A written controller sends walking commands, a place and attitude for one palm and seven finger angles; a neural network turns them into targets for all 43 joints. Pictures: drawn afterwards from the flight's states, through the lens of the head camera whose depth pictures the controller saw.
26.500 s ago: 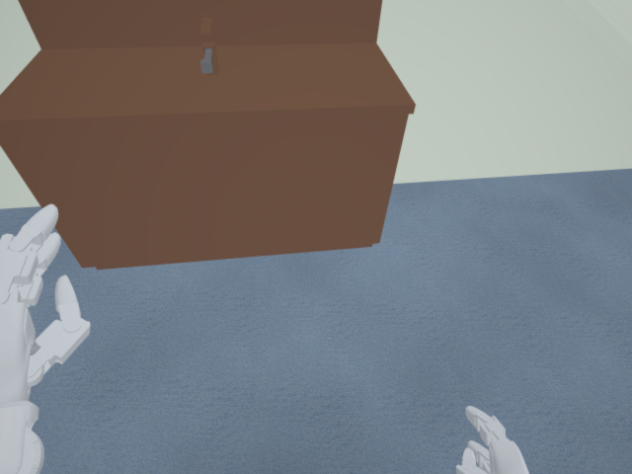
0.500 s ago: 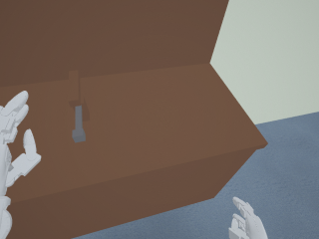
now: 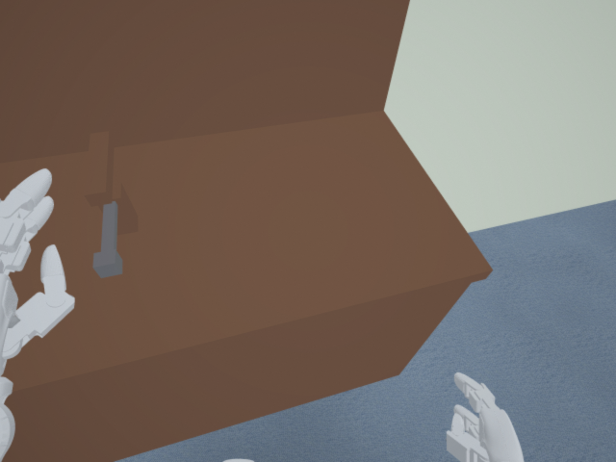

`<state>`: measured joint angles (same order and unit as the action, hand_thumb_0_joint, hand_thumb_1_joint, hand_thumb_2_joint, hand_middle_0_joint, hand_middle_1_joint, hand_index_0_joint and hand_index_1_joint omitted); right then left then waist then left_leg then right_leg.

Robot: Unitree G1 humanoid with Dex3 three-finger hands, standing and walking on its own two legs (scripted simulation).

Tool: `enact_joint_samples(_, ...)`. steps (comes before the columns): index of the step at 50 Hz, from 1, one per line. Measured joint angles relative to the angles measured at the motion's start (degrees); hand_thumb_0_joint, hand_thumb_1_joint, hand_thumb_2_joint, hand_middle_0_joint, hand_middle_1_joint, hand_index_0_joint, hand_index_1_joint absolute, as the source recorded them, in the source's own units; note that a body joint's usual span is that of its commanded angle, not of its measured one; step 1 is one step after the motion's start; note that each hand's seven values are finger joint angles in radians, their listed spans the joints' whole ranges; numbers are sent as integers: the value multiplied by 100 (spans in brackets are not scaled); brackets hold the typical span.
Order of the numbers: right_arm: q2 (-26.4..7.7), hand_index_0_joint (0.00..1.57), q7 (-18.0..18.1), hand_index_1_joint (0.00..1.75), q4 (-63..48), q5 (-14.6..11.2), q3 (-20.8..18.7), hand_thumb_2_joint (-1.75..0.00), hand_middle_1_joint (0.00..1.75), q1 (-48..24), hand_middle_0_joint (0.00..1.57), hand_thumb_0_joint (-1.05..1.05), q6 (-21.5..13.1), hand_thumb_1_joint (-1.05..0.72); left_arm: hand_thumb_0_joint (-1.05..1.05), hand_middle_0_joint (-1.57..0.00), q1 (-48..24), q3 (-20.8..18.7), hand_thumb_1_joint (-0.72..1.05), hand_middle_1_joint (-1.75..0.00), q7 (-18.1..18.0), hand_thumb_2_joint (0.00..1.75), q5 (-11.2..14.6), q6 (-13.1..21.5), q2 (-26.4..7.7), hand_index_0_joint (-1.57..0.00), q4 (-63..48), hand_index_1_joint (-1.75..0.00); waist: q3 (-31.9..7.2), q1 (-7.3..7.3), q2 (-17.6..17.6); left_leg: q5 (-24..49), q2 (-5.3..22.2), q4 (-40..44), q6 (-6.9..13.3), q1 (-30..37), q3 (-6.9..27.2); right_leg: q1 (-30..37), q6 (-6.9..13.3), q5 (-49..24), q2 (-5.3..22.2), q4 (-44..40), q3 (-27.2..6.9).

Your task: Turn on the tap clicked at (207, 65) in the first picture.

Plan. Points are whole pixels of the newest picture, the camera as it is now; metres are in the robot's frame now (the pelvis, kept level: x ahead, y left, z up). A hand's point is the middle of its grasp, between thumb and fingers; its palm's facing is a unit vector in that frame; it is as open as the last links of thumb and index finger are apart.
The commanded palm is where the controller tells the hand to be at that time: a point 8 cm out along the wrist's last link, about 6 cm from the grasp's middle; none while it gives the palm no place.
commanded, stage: shuffle to correct the standing spot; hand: left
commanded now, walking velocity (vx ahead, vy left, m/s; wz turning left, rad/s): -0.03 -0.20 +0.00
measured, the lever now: (108, 263) +0.35 +0.31 +0.02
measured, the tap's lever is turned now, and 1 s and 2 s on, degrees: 0 0 0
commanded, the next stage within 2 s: come to a stop and stand still in 1.44 s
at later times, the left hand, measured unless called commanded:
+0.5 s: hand (81, 303) +0.22 +0.23 +0.16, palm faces +0.28 -0.85 -0.46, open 7.4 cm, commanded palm +0.16 +0.27 +0.18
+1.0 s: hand (77, 305) +0.22 +0.23 +0.16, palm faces +0.30 -0.84 -0.45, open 7.4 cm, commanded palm +0.16 +0.27 +0.18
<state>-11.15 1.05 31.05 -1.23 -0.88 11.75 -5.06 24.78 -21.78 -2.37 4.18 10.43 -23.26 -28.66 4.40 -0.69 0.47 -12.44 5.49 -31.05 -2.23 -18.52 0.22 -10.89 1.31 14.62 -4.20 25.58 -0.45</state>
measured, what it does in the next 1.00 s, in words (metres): stands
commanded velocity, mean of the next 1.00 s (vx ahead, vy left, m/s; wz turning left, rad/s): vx -0.02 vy -0.20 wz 0.00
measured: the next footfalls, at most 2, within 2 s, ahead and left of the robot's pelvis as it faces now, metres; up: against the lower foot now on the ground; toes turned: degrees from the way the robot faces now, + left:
none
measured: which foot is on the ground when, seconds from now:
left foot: down 0.00-1.00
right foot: down 0.00-1.00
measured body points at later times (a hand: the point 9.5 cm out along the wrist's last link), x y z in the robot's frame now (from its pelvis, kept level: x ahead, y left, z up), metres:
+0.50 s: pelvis +0.00 -0.01 -0.01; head +0.05 +0.01 +0.44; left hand +0.20 +0.27 +0.18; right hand +0.17 -0.24 -0.09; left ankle +0.04 +0.14 -0.74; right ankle -0.01 -0.11 -0.74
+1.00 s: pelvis +0.00 -0.01 -0.01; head +0.05 +0.00 +0.44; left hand +0.20 +0.28 +0.18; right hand +0.17 -0.24 -0.09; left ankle +0.04 +0.14 -0.74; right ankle -0.01 -0.11 -0.74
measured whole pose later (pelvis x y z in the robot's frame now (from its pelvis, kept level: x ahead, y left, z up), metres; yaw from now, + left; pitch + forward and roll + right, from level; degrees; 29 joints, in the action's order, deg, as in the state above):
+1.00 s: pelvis +0.00 -0.01 -0.01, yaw +1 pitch +0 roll -3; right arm -11.0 0.7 30.6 -1.4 -1.0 12.4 -4.3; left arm 26.9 -22.9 -3.0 5.0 9.0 -24.5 -32.1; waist 5.1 -0.2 1.0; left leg -14.4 6.1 -35.0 -2.9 -21.1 2.0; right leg -13.0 2.5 17.0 -5.1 29.6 1.2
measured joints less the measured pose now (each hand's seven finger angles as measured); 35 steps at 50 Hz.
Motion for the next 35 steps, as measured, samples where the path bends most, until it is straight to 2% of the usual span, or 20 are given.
enact_joint_samples(12, -68, 20, 65, 30, 40, -2, -81, -90, 30, 60, 20, 2, 76, -90, 2, -22, 163, -69, 88, -30, -26, 90, 76, -93, -58, -21, -173, -31, 36, 65, -38, -168, 36, -257, -60, -116, 32, -176, 83, 241, -40, 394, 30)
enact_joint_samples(22, 49, 20, 0, 30, -30, 5, -3, -90, 30, 51, 21, 2, 75, -90, 2, -21, 183, -134, 88, -30, 5, 90, 71, -95, -159, -21, -314, -30, 94, 49, -3, -167, 82, -297, -85, -171, 97, -168, 102, 197, -92, 330, 85)
enact_joint_samples(35, 34, 20, -6, 30, -50, 9, -3, -90, 30, 31, 21, 2, 75, -90, 2, -22, 149, -112, 88, -30, -27, 90, 68, -150, -114, -21, -299, -31, 91, 25, 32, -170, 58, -346, -69, -226, 138, -195, 79, 210, -73, 361, 129)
